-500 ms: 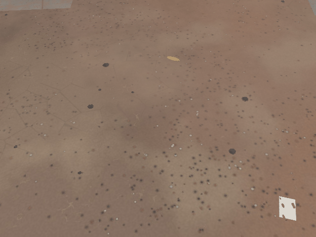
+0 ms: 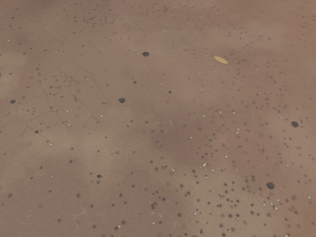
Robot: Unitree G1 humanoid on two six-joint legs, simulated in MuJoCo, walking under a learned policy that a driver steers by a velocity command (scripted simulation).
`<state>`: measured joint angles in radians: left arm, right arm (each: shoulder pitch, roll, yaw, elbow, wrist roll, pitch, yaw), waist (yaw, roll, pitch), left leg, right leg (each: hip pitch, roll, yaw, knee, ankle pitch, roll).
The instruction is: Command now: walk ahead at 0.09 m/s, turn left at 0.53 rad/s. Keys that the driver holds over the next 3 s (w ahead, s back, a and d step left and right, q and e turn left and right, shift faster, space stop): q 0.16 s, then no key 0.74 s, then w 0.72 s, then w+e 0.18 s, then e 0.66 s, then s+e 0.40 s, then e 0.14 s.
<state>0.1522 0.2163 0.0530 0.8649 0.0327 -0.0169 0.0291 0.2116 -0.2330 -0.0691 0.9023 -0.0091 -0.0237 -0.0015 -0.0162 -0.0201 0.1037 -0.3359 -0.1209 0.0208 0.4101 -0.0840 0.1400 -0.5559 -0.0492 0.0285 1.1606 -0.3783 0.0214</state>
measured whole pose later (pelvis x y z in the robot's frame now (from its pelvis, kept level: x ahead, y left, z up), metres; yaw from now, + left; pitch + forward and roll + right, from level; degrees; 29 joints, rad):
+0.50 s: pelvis +0.05 -0.06 +0.01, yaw +11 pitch +0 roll +1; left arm 0.21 0.22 0.02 0.81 0.02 0.00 0.04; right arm 0.22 -0.26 -0.06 0.84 -0.01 0.03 -0.01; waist -0.01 0.05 0.02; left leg -0.35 -0.14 -0.14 0.65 -0.39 0.03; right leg -0.20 0.03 0.02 0.43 -0.23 -0.04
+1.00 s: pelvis +0.03 -0.06 +0.01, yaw +11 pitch -2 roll +0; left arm 0.24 0.24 0.03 0.98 0.02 0.02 0.01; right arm 0.24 -0.23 -0.02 1.05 -0.01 0.02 -0.03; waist 0.00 -0.01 0.02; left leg -0.11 -0.03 -0.06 0.43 -0.32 0.03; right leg -0.18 0.04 0.02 0.47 -0.31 -0.05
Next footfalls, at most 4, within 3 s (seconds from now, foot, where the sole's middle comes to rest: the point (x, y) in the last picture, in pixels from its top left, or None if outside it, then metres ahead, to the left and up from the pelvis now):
0.42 right None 0.10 -0.15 -0.77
0.74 left None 0.02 0.06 -0.77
1.66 left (136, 234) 0.43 0.08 -0.77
2.14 right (167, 182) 0.64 -0.05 -0.77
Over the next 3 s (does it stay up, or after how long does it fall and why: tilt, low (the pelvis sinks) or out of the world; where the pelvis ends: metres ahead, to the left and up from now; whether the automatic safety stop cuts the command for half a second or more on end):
stays up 0.51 0.12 0.01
